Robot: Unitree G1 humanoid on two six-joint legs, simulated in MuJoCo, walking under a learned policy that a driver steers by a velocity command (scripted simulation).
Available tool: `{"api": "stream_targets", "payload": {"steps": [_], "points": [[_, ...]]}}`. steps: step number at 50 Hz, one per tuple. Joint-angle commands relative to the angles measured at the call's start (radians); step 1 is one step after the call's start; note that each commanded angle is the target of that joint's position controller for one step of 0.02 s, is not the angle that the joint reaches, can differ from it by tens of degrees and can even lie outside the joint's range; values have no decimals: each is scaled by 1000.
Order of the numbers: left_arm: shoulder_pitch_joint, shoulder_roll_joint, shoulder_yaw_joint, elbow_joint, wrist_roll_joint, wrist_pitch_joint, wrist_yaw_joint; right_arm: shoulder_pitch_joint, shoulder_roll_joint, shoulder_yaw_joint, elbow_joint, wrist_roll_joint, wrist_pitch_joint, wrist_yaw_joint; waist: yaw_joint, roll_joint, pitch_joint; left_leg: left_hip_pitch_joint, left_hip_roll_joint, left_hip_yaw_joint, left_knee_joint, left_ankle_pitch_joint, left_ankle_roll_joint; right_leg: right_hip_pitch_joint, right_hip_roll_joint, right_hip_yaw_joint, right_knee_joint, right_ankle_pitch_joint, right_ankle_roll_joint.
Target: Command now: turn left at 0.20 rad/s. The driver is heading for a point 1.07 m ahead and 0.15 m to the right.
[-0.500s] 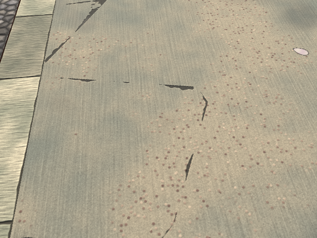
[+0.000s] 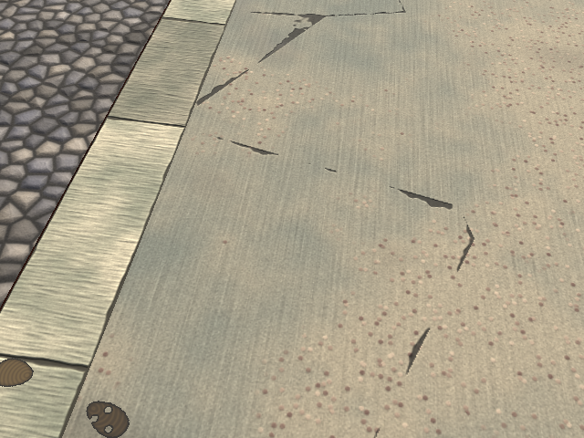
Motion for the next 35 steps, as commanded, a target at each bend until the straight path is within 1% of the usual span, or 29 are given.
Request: {"api": "stream_targets", "payload": {"steps": [1,2,3,4,5,6,7,8,9,11,14,18,23,35], "points": [[-31,78,10,-65,-3,-21,-9,0,-151,-37,-38,5,-5,6,-18,162,-76,94,255,-241,-90,298,176,62,0,-14,-150,15,-14],[-5,68,7,-55,-1,-26,-13,-16,-139,-31,-33,12,-4,7,6,148,-75,80,236,-234,-69,297,156,125,6,-25,-272,105,-27],[16,68,4,-47,9,-32,-18,-4,-125,-25,-22,16,-6,7,21,125,-76,52,211,-225,-59,262,118,211,-5,-13,-395,256,-45],[37,109,8,-47,25,-36,-16,24,-100,-16,-17,2,-15,6,7,65,-105,7,166,-196,-22,164,63,311,-87,66,-403,408,-74],[28,190,24,-49,31,-35,-10,74,-87,-13,-19,-16,-26,13,-57,-101,-119,-45,65,-101,55,4,12,349,-192,155,-358,587,-142],[-20,125,7,-41,26,-34,-14,61,-76,-10,-15,-18,-29,12,-63,-176,-117,15,44,-41,25,-81,-31,238,-217,191,-381,449,-218],[-58,74,-8,-55,24,-38,-20,29,-103,-16,-5,-20,-27,10,-47,-142,-91,53,56,-39,10,-38,-45,202,-174,164,-394,324,-199],[-57,77,-7,-50,25,-42,-21,-4,-112,-21,-6,-16,-21,8,-27,-125,-81,55,52,-38,12,15,-41,198,-133,127,-388,254,-159],[-50,87,-8,-48,22,-49,-22,-19,-113,-23,-6,-11,-11,6,-14,-108,-62,55,56,-51,10,63,-32,189,-106,100,-379,234,-133],[-21,93,-11,-31,19,-59,-19,-13,-104,-22,-3,-9,-4,6,-7,-68,-53,67,65,-65,-5,107,-21,184,-85,76,-365,209,-110],[-8,80,-19,-17,16,-55,-12,1,-88,-22,17,-6,-10,6,3,-25,-46,61,67,-69,-14,129,-20,196,-69,58,-345,204,-107],[-9,75,-26,-1,15,-48,-9,15,-83,-24,43,-5,-16,2,9,16,-38,60,69,-73,-24,139,-29,205,-56,47,-336,193,-108],[-12,68,-32,30,14,-45,-11,33,-83,-26,75,-4,-19,-5,9,28,-31,75,72,-73,-31,152,-35,205,-43,38,-338,190,-106],[1,65,-42,126,11,-44,-10,49,-79,-24,167,0,-21,-18,8,13,-12,106,70,-58,-46,160,-43,198,-27,30,-366,176,-104]]}}
Velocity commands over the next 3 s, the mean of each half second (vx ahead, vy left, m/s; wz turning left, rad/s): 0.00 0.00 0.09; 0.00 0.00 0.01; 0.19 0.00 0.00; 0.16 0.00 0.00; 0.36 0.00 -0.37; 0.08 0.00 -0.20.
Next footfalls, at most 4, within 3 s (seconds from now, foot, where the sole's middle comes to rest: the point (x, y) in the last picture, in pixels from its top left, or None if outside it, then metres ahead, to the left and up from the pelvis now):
0.08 right None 0.04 -0.15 -0.78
1.58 right None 0.24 -0.11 -0.78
1.94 left None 0.15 0.10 -0.78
2.36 right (351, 426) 0.51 -0.13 -0.78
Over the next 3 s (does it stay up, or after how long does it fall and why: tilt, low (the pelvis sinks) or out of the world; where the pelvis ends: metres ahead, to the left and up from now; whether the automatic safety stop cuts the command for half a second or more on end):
stays up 0.52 -0.04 -0.01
